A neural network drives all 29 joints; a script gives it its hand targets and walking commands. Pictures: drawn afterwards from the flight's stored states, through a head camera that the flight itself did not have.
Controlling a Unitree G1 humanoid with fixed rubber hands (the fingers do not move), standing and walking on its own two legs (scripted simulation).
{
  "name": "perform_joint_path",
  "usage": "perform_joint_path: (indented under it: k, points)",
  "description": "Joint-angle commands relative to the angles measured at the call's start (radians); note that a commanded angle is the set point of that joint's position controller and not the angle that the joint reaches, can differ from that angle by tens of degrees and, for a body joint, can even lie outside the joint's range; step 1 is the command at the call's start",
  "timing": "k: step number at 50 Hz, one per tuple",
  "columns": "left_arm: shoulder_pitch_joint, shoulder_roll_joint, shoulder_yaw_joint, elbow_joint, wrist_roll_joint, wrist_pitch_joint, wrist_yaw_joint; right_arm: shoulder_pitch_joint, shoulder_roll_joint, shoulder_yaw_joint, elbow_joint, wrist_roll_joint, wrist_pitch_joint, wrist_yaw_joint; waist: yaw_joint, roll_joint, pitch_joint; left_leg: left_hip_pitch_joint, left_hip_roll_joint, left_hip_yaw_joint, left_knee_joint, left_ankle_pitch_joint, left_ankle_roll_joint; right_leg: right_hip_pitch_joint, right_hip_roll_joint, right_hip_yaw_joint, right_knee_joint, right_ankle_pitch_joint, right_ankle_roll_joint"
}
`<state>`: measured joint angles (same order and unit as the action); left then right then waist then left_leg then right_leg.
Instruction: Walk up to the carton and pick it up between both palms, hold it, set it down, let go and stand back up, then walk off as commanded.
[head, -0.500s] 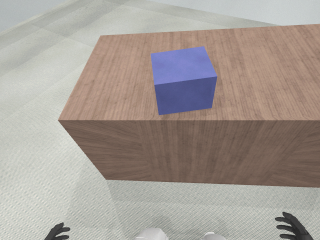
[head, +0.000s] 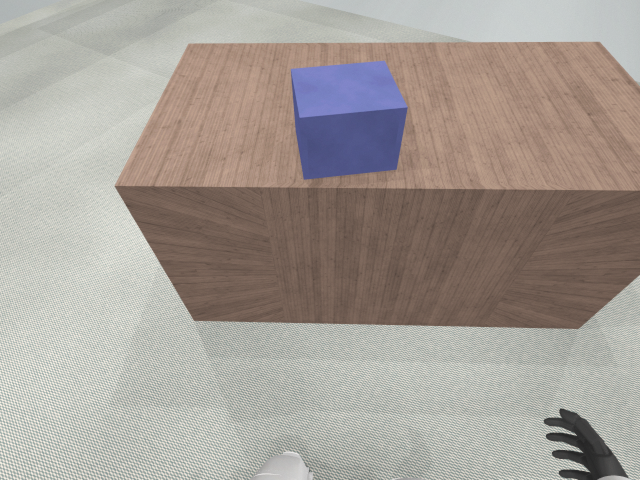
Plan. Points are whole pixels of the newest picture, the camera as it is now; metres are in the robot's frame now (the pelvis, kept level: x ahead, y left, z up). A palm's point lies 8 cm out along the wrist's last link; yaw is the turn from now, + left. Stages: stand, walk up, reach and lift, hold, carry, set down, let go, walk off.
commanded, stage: walk off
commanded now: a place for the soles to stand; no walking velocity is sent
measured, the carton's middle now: (344, 119) +0.83 +0.03 -0.04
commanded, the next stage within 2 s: stand in 0.50 s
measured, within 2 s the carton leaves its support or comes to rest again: neither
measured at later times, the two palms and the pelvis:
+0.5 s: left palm out of the picture -0.02 +0.30 -0.08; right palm out of the picture +0.03 -0.31 -0.08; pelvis -0.10 -0.01 +0.01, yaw +2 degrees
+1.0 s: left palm out of the picture +0.03 +0.30 -0.05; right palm out of the picture +0.05 -0.32 -0.08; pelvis -0.08 -0.02 +0.01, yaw +2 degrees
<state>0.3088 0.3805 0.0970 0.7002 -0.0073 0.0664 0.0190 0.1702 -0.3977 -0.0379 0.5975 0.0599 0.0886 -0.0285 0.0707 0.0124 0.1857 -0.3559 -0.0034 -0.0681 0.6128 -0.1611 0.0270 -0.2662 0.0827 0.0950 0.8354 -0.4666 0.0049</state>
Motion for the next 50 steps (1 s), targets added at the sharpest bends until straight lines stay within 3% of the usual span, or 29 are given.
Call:
perform_joint_path:
  k: [1, 2, 3, 4, 5, 6, 7, 9, 11, 13, 15, 18, 19, 20, 21, 23, 26, 27, 28, 29, 30, 33, 35, 37, 40, 42, 43, 46, 50]
  points:
    - [0.12, 0.194, 0.049, -0.004, 0.016, -0.03, -0.007, -0.017, -0.246, -0.092, -0.048, -0.089, -0.01, -0.01, -0.054, 0.144, -0.147, -0.093, 0.132, -0.224, -0.168, -0.382, 0.054, 0.151, -0.077, 0.016, -0.347, 0.007, -0.032]
    - [0.096, 0.234, 0.054, -0.019, 0.029, -0.034, -0.004, 0.001, -0.212, -0.078, -0.04, -0.074, -0.011, -0.005, -0.044, -0.068, -0.128, -0.139, -0.002, -0.141, 0.058, -0.44, -0.005, 0.077, -0.198, 0.251, -0.517, -0.085, -0.076]
    - [-0.027, 0.303, 0.065, -0.069, 0.036, -0.042, -0.003, -0.01, -0.197, -0.085, -0.045, -0.067, -0.014, -0.009, -0.033, -0.25, -0.055, -0.161, -0.138, -0.025, 0.401, -0.412, -0.06, -0.139, -0.398, 0.5, -0.656, -0.235, -0.15]
    - [-0.1, 0.291, 0.063, -0.098, 0.036, -0.05, 0.002, -0.033, -0.215, -0.103, -0.047, -0.072, -0.014, -0.016, -0.033, -0.183, 0.033, -0.137, -0.131, -0.189, 0.547, -0.412, -0.04, -0.273, -0.383, 0.505, -0.638, -0.123, -0.178]
    - [-0.166, 0.27, 0.056, -0.118, 0.035, -0.06, 0.007, -0.011, -0.226, -0.114, -0.032, -0.069, -0.014, -0.005, -0.062, -0.117, 0.064, -0.109, -0.136, -0.217, 0.656, -0.343, -0.036, -0.302, -0.329, 0.401, -0.613, -0.056, -0.168]
    - [-0.193, 0.257, 0.053, -0.134, 0.041, -0.062, 0.01, 0.035, -0.231, -0.112, -0.012, -0.067, -0.012, 0.002, -0.089, -0.097, 0.061, -0.115, -0.132, -0.202, 0.706, -0.287, -0.043, -0.272, -0.297, 0.318, -0.561, 0.036, -0.16]
    - [-0.195, 0.249, 0.053, -0.131, 0.041, -0.057, 0.009, 0.073, -0.229, -0.103, 0.005, -0.06, -0.013, 0.004, -0.103, -0.101, 0.018, -0.11, -0.121, -0.174, 0.699, -0.28, -0.051, -0.222, -0.277, 0.294, -0.533, 0.009, -0.159]
    - [-0.188, 0.206, 0.042, -0.126, 0.049, -0.06, 0.007, 0.09, -0.211, -0.101, 0.022, -0.06, -0.016, 0.014, -0.086, -0.148, -0.041, -0.125, -0.096, -0.157, 0.63, -0.286, -0.069, -0.106, -0.262, 0.306, -0.519, -0.074, -0.163]
    - [-0.13, 0.179, 0.036, -0.115, 0.049, -0.07, 0.004, 0.087, -0.191, -0.109, 0.032, -0.065, -0.013, 0.02, -0.065, -0.165, -0.074, -0.107, -0.064, -0.134, 0.48, -0.31, -0.076, -0.056, -0.252, 0.33, -0.564, -0.212, -0.123]
    - [-0.136, 0.185, 0.03, -0.106, 0.048, -0.07, 0.005, 0.105, -0.184, -0.104, 0.058, -0.063, -0.018, 0.029, -0.06, -0.179, -0.104, -0.049, -0.039, -0.075, 0.313, -0.368, -0.082, -0.013, -0.256, 0.287, -0.561, -0.209, -0.119]
    - [-0.162, 0.188, 0.03, -0.108, 0.049, -0.063, -0.002, 0.138, -0.161, -0.097, 0.076, -0.063, -0.024, 0.036, -0.069, -0.233, -0.112, 0.07, -0.012, -0.004, 0.145, -0.4, -0.062, -0.07, -0.271, 0.264, -0.565, -0.217, -0.127]
    - [-0.153, 0.213, 0.039, -0.091, 0.046, -0.051, -0.009, 0.206, -0.167, -0.102, 0.101, -0.068, -0.047, 0.035, -0.1, -0.21, -0.146, 0.278, -0.01, 0.01, -0.12, -0.303, -0.005, -0.17, -0.262, 0.239, -0.526, -0.296, -0.084]
    - [-0.124, 0.19, 0.03, -0.063, 0.036, -0.051, -0.008, 0.199, -0.157, -0.089, 0.104, -0.079, -0.058, 0.031, -0.109, -0.094, -0.145, 0.322, 0.021, -0.075, -0.214, -0.298, 0.014, -0.209, -0.234, 0.212, -0.444, -0.269, -0.054]
    - [-0.119, 0.176, 0.032, -0.062, 0.01, -0.059, -0.018, 0.127, -0.196, -0.094, 0.074, -0.097, -0.073, 0.03, -0.094, 0.077, -0.15, 0.263, 0.135, -0.337, -0.302, -0.476, 0.062, -0.226, -0.136, 0.117, -0.307, -0.198, 0.007]
    - [-0.138, 0.17, 0.039, -0.071, 0.008, -0.062, -0.021, 0.043, -0.192, -0.084, 0.041, -0.096, -0.085, 0.032, -0.098, 0.146, -0.124, 0.098, 0.22, -0.485, -0.388, -0.622, 0.125, -0.123, -0.061, 0.001, -0.118, -0.018, 0.03]
    - [-0.088, 0.174, 0.04, -0.06, 0.014, -0.07, -0.019, -0.045, -0.156, -0.065, 0.003, -0.096, -0.108, 0.025, -0.057, 0.107, -0.127, 0.023, 0.186, -0.388, -0.309, -0.383, 0.132, 0.018, -0.112, 0.016, -0.1, 0.063, 0.022]
    - [-0.073, 0.175, 0.025, -0.051, 0.017, -0.094, -0.018, -0.059, -0.15, -0.042, 0.0, -0.08, -0.101, 0.027, -0.054, 0.158, -0.143, -0.032, 0.106, -0.203, -0.2, -0.161, 0.041, 0.191, -0.129, 0.02, -0.353, 0.197, -0.001]
    - [-0.097, 0.193, 0.023, -0.061, 0.019, -0.099, -0.011, -0.044, -0.134, -0.038, 0.008, -0.072, -0.101, 0.031, -0.064, 0.108, -0.17, 0.001, 0.075, -0.175, -0.178, -0.106, 0.013, 0.18, -0.19, 0.121, -0.418, 0.228, -0.017]
    - [-0.121, 0.223, 0.029, -0.066, 0.025, -0.104, -0.01, 0.002, -0.139, -0.041, 0.021, -0.069, -0.097, 0.031, -0.083, 0.041, -0.193, 0.075, 0.04, -0.13, -0.121, -0.136, -0.015, 0.115, -0.25, 0.224, -0.477, 0.135, -0.045]
    - [-0.137, 0.236, 0.025, -0.06, 0.018, -0.102, -0.014, 0.021, -0.149, -0.055, 0.039, -0.066, -0.094, 0.031, -0.098, 0.043, -0.174, 0.141, 0.033, -0.127, -0.146, -0.197, -0.014, 0.01, -0.256, 0.235, -0.5, -0.009, -0.063]
    - [-0.157, 0.23, 0.024, -0.048, 0.02, -0.104, -0.019, 0.03, -0.158, -0.061, 0.047, -0.066, -0.093, 0.032, -0.11, 0.022, -0.175, 0.171, 0.035, -0.146, -0.172, -0.205, -0.005, 0.0, -0.237, 0.212, -0.492, -0.026, -0.056]
    - [-0.147, 0.217, 0.016, -0.038, 0.013, -0.101, -0.024, 0.008, -0.172, -0.059, 0.057, -0.071, -0.105, 0.032, -0.095, 0.041, -0.163, 0.156, 0.063, -0.174, -0.221, -0.185, 0.016, 0.025, -0.19, 0.114, -0.437, 0.072, -0.025]
    - [-0.132, 0.221, 0.015, -0.032, 0.014, -0.105, -0.026, -0.022, -0.168, -0.052, 0.049, -0.067, -0.111, 0.03, -0.084, 0.034, -0.182, 0.116, 0.07, -0.178, -0.219, -0.172, 0.011, 0.072, -0.187, 0.117, -0.43, 0.112, -0.025]
    - [-0.149, 0.209, 0.016, -0.038, 0.017, -0.102, -0.025, -0.012, -0.175, -0.051, 0.057, -0.064, -0.111, 0.03, -0.078, -0.035, -0.176, 0.108, 0.063, -0.163, -0.203, -0.147, 0.005, 0.082, -0.189, 0.128, -0.44, 0.115, -0.026]
    - [-0.154, 0.212, 0.014, -0.031, 0.013, -0.103, -0.027, 0.003, -0.18, -0.057, 0.079, -0.064, -0.112, 0.028, -0.088, -0.033, -0.191, 0.133, 0.054, -0.152, -0.182, -0.069, -0.001, 0.088, -0.205, 0.149, -0.46, 0.151, -0.035]
    - [-0.155, 0.215, 0.012, -0.029, 0.011, -0.105, -0.026, 0.004, -0.181, -0.054, 0.079, -0.062, -0.109, 0.028, -0.081, -0.071, -0.194, 0.142, 0.052, -0.137, -0.164, -0.054, -0.008, 0.082, -0.21, 0.151, -0.466, 0.162, -0.036]
    - [-0.162, 0.212, 0.006, 0.0, -0.011, -0.107, -0.022, -0.019, -0.174, -0.05, 0.08, -0.057, -0.114, 0.018, -0.051, -0.086, -0.266, 0.217, 0.063, -0.116, -0.172, -0.025, -0.01, 0.088, -0.208, 0.12, -0.461, 0.192, -0.045]
    - [-0.185, 0.203, 0.0, 0.01, -0.015, -0.105, -0.023, -0.034, -0.192, -0.043, 0.102, -0.058, -0.117, 0.012, -0.051, -0.031, -0.274, 0.225, 0.069, -0.123, -0.182, 0.072, -0.012, 0.12, -0.205, 0.097, -0.423, 0.334, -0.05]
    - [-0.181, 0.202, -0.005, 0.034, -0.017, -0.107, -0.023, -0.015, -0.203, -0.043, 0.125, -0.055, -0.125, 0.007, -0.063, -0.055, -0.272, 0.231, 0.08, -0.131, -0.181, 0.098, -0.014, 0.123, -0.212, 0.102, -0.421, 0.412, -0.05]
